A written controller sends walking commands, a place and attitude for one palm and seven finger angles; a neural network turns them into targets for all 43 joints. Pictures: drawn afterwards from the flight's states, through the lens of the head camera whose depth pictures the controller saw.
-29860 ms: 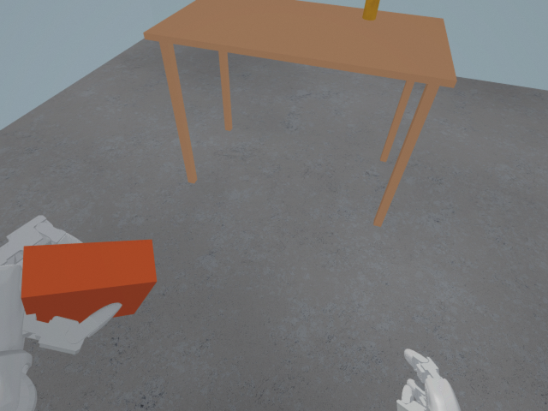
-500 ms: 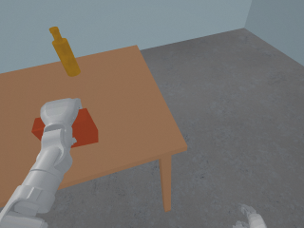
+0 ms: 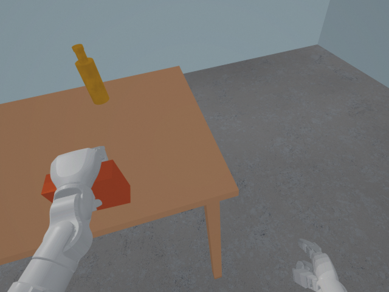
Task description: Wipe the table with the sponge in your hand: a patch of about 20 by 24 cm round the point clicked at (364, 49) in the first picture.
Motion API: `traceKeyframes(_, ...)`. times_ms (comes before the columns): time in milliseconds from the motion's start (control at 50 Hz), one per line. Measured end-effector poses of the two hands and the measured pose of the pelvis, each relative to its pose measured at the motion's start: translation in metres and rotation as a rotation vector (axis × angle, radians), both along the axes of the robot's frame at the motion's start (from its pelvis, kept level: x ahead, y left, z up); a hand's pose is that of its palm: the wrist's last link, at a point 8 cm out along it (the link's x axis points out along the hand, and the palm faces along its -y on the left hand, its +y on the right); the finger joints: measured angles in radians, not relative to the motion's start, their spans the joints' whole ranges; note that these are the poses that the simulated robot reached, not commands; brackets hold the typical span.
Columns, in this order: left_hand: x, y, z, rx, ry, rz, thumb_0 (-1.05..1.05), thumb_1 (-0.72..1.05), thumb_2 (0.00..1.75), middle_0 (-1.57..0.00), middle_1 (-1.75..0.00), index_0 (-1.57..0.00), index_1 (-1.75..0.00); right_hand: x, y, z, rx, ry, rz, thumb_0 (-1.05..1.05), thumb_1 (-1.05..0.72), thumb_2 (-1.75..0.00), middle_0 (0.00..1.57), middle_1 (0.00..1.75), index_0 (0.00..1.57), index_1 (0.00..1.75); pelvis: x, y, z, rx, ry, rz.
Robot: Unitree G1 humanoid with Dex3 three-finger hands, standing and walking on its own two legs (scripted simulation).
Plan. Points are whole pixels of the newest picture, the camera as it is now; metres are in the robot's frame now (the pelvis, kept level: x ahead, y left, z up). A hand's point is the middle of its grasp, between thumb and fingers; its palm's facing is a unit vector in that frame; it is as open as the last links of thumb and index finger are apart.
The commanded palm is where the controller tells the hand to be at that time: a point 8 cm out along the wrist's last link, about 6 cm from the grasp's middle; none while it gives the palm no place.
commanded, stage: slide across to the third lane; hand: left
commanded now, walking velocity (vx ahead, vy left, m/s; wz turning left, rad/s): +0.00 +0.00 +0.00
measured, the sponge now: (94, 193) +0.29 +0.27 +0.05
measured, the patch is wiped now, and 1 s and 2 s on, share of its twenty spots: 0.55 0.60 0.75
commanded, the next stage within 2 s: wipe forward along the third lane in 0.64 s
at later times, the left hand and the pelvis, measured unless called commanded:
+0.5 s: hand (109, 182) +0.29 +0.22 +0.09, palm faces +0.02 -0.03 -1.00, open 9.2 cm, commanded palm +0.27 +0.21 +0.15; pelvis -0.02 +0.00 +0.00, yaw +1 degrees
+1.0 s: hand (128, 168) +0.34 +0.19 +0.09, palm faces -0.02 +0.01 -1.00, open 9.3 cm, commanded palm +0.32 +0.20 +0.14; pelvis -0.03 -0.02 +0.00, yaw +1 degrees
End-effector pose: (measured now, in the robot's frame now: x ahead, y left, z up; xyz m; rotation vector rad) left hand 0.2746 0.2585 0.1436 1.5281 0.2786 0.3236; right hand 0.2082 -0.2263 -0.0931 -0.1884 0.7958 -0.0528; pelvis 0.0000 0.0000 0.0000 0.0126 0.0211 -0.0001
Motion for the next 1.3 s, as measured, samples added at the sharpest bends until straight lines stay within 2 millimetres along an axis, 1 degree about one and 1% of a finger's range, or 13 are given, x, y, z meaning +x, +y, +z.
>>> traceKeyframes(60,-0.005,-0.001,0.000,-0.004,-0.003,0.008,0.03,-0.44,1.08,-0.73,-1.46,-0.79,-1.46,0.000,0.001,0.001,-0.002,-0.002,0.008,0.01,-0.90,-0.90,0.20,0.30,0.20,0.30,-0.002,-0.001,0.000,0.001,-0.008,0.001)
traceKeyframes(160,-0.009,-0.005,0.001,-0.010,0.005,0.022,0.03,-0.44,1.08,-0.74,-1.45,-0.80,-1.46,-0.001,0.003,0.001,-0.010,-0.001,0.018,0.01,-0.90,-0.90,0.20,0.30,0.20,0.30,-0.006,-0.002,0.000,0.001,-0.019,0.008)
traceKeyframes(300,-0.009,-0.018,0.003,-0.014,0.024,-0.012,0.02,-0.45,1.08,-0.76,-1.43,-0.81,-1.44,-0.004,0.007,0.001,-0.012,-0.006,0.029,0.01,-0.90,-0.90,0.20,0.30,0.20,0.30,-0.012,-0.001,0.001,0.003,-0.031,0.016)
traceKeyframes(560,0.001,-0.050,0.005,-0.013,0.007,-0.073,0.00,-0.46,1.08,-0.78,-1.41,-0.84,-1.41,-0.015,0.017,-0.001,0.023,0.003,0.049,0.01,-0.90,-0.90,0.20,0.30,0.20,0.30,-0.022,-0.003,0.002,0.006,-0.039,0.017)
traceKeyframes(660,0.004,-0.062,0.004,-0.011,0.006,-0.072,0.00,-0.47,1.08,-0.78,-1.40,-0.84,-1.41,-0.020,0.016,-0.002,0.032,0.015,0.048,0.01,-0.90,-0.90,0.20,0.30,0.20,0.30,-0.025,-0.005,0.002,0.007,-0.043,0.018)
traceKeyframes(740,0.011,-0.073,0.004,-0.001,0.019,-0.084,-0.01,-0.47,1.08,-0.79,-1.40,-0.84,-1.41,-0.022,0.012,-0.003,0.033,0.020,0.043,0.01,-0.90,-0.90,0.20,0.30,0.20,0.30,-0.027,-0.007,0.002,0.009,-0.044,0.019)
traceKeyframes(800,0.016,-0.078,0.004,-0.009,0.021,-0.088,-0.01,-0.47,1.08,-0.79,-1.40,-0.84,-1.40,-0.024,0.009,-0.003,0.031,0.023,0.035,0.01,-0.90,-0.90,0.20,0.30,0.20,0.30,-0.027,-0.009,0.002,0.010,-0.041,0.014)
traceKeyframes(900,0.026,-0.079,0.002,0.000,0.029,-0.064,-0.02,-0.47,1.09,-0.80,-1.40,-0.85,-1.39,-0.029,0.000,-0.005,0.019,0.038,0.016,0.01,-0.90,-0.90,0.20,0.30,0.20,0.30,-0.027,-0.013,0.002,0.012,-0.033,0.010)
traceKeyframes(980,0.038,-0.074,0.001,0.015,0.044,-0.043,-0.03,-0.48,1.09,-0.80,-1.40,-0.85,-1.39,-0.037,-0.010,-0.009,-0.003,0.062,-0.004,0.01,-0.90,-0.90,0.20,0.30,0.20,0.30,-0.027,-0.017,0.002,0.012,-0.021,0.008)
traceKeyframes(1080,0.055,-0.065,0.002,0.015,0.065,-0.024,-0.03,-0.48,1.09,-0.80,-1.40,-0.85,-1.39,-0.051,-0.026,-0.014,-0.034,0.103,-0.043,0.01,-0.90,-0.90,0.20,0.30,0.20,0.30,-0.025,-0.021,0.001,0.012,-0.001,0.007)
traceKeyframes(1180,0.065,-0.059,-0.001,0.013,0.087,-0.028,-0.03,-0.48,1.09,-0.80,-1.40,-0.85,-1.39,-0.067,-0.042,-0.021,-0.060,0.151,-0.081,0.01,-0.90,-0.90,0.20,0.30,0.20,0.30,-0.022,-0.022,0.001,0.010,0.016,0.008)
traceKeyframes(1300,0.079,-0.055,0.001,0.025,0.101,-0.048,-0.02,-0.49,1.10,-0.81,-1.38,-0.86,-1.37,-0.083,-0.052,-0.028,-0.084,0.199,-0.109,0.01,-0.91,-0.90,0.20,0.30,0.20,0.30,-0.021,-0.023,-0.001,0.009,0.037,0.015)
